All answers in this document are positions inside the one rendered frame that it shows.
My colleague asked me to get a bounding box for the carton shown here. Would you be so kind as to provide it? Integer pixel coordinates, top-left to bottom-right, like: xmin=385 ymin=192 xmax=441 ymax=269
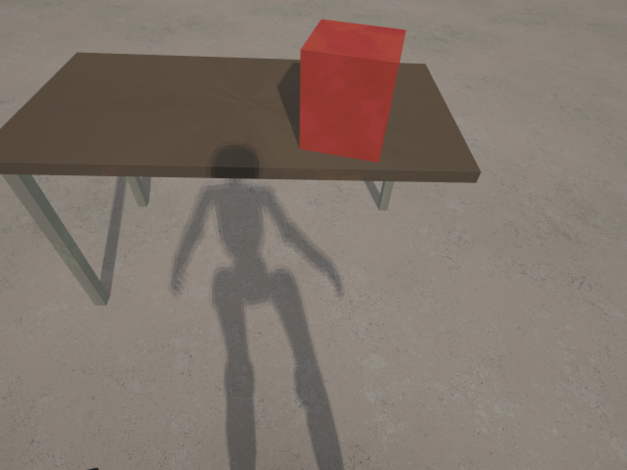
xmin=300 ymin=20 xmax=406 ymax=163

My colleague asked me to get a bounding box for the table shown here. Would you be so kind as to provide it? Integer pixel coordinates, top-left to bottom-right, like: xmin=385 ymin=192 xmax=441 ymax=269
xmin=0 ymin=53 xmax=481 ymax=306

